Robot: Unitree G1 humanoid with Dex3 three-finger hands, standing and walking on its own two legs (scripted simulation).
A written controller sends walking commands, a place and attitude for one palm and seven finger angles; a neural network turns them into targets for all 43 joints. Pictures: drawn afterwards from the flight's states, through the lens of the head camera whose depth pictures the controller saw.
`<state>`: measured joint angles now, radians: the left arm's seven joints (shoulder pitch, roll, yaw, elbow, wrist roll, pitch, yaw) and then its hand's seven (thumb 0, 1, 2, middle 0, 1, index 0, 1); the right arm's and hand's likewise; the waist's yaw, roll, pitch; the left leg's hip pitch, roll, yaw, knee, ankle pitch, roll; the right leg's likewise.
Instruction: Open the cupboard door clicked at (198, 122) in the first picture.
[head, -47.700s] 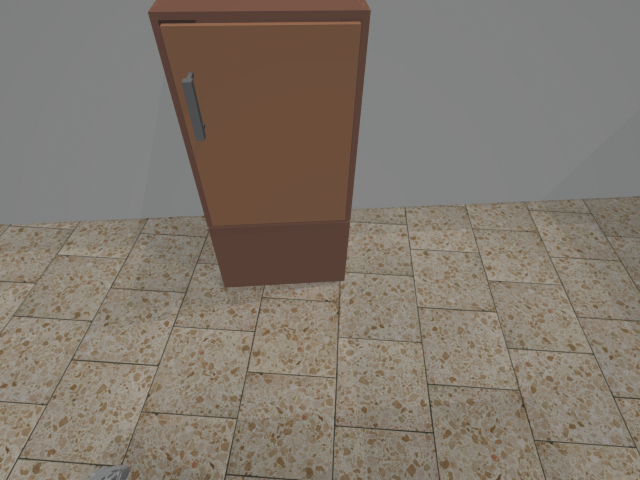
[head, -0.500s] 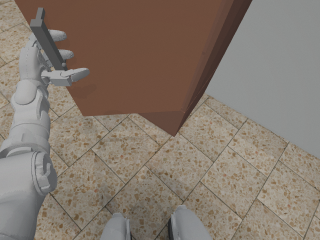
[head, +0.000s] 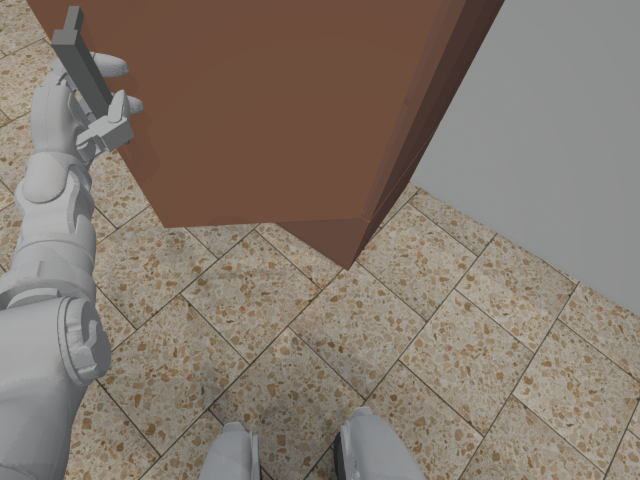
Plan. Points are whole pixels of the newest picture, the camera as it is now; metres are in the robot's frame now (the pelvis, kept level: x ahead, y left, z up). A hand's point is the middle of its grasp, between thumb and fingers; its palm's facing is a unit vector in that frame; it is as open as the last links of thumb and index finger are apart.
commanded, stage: pull the door open along its arc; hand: left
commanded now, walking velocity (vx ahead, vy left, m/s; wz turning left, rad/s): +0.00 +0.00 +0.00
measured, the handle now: (99, 82) +0.57 +0.22 +0.09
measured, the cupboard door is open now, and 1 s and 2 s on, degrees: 40 75 78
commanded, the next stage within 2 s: open thumb and fingers to let go in 1.06 s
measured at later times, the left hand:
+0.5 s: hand (136, 203) +0.41 +0.16 +0.08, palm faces +0.03 -1.00 +0.04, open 5.9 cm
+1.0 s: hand (218, 293) +0.31 +0.08 +0.08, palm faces +0.42 -0.91 +0.01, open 5.9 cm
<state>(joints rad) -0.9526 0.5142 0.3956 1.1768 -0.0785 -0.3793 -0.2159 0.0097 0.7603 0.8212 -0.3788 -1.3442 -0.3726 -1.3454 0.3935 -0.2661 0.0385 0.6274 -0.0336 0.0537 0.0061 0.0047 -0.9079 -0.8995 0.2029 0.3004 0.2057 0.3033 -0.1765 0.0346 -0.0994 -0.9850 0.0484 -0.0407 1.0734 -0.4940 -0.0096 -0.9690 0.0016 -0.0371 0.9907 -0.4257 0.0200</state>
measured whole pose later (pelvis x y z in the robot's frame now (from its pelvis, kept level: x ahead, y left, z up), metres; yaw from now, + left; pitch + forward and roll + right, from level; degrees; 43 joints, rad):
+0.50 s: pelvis +0.02 +0.00 +0.02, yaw -2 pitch +18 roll -2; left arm -0.32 0.22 0.27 0.56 -0.21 -0.34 -0.15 0.02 0.70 0.72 -0.38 -1.35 -0.38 -1.35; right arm 0.36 -0.25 0.00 0.52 0.01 0.06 0.03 0.01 -0.91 -0.90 0.20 0.30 0.20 0.30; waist -0.08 0.04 -0.15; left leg -0.76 0.05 0.02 0.93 -0.48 0.00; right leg -0.77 0.00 0.02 0.88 -0.41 0.03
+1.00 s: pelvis +0.01 -0.03 +0.02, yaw +2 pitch +11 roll +0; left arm 0.09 -0.09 -0.11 0.16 0.04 -0.28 0.49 0.01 0.69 0.75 -0.36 -1.33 -0.38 -1.34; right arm 0.22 -0.18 0.01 0.54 -0.07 0.02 0.02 0.01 -0.91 -0.90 0.20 0.30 0.21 0.30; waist 0.00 0.03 -0.13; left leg -0.64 0.04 -0.04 0.91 -0.47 -0.05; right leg -0.66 -0.01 -0.04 0.93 -0.46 -0.02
